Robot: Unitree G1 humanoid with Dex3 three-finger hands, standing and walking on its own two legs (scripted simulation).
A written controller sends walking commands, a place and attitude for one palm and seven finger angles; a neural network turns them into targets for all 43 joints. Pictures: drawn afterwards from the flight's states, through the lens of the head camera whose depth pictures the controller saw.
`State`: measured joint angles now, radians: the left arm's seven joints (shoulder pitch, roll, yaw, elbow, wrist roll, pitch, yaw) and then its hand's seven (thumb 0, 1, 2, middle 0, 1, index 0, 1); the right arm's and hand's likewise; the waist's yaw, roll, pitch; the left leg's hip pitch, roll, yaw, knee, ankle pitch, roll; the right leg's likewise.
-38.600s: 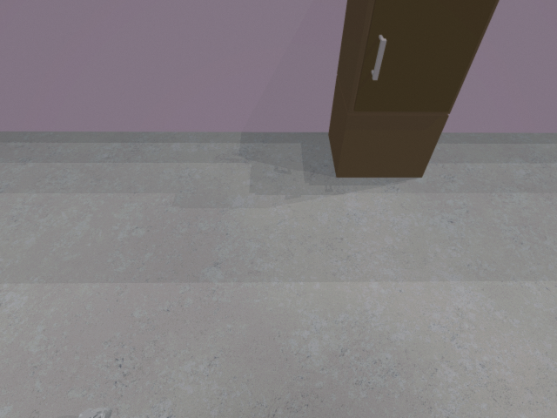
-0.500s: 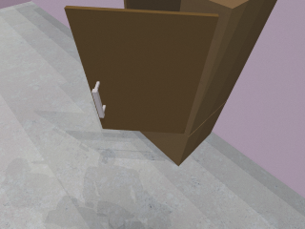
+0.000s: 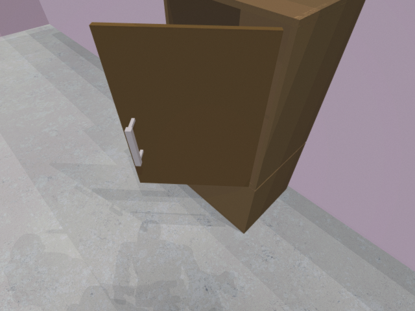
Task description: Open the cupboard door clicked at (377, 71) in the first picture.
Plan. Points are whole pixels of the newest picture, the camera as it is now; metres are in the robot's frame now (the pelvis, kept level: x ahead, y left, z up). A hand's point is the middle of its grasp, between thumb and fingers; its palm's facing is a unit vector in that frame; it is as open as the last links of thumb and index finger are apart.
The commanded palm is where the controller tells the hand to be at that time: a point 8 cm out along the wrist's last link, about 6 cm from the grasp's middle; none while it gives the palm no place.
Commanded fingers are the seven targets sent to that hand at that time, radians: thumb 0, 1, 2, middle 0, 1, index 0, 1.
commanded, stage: come to a stop and stand still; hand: left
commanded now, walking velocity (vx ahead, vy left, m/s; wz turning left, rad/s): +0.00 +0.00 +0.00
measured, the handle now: (135, 143) +0.59 +0.27 -0.08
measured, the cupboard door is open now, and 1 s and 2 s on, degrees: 42 42 42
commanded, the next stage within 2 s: look again from close up in 0.26 s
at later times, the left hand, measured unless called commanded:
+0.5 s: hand out of the picture +0.01 +0.21 -0.16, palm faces -0.05 -0.97 -0.24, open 7.4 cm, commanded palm none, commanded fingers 0.00 0.90 0.90 -0.20 -0.30 -0.20 -0.30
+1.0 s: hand out of the picture +0.09 +0.23 -0.13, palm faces +0.10 -0.96 -0.25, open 7.4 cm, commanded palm +0.11 +0.27 -0.06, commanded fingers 0.00 0.81 0.86 -0.21 -0.36 -0.21 -0.36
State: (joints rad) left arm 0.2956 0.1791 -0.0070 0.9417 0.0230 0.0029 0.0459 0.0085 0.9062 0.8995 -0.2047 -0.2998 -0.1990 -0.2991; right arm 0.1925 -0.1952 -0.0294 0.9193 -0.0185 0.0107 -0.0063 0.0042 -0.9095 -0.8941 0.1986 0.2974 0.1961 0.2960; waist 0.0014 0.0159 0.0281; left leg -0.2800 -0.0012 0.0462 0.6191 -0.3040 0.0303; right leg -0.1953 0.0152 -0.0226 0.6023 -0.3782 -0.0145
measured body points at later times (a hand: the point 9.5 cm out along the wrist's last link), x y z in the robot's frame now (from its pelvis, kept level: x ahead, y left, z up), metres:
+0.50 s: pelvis +0.00 +0.01 +0.01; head +0.01 +0.02 +0.46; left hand +0.02 +0.26 -0.14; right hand +0.00 -0.24 -0.14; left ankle +0.01 +0.10 -0.73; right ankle -0.03 -0.11 -0.73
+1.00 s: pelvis +0.01 +0.02 +0.01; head +0.02 +0.03 +0.46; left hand +0.09 +0.28 -0.11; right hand +0.09 -0.24 -0.12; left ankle +0.01 +0.10 -0.73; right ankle -0.03 -0.11 -0.73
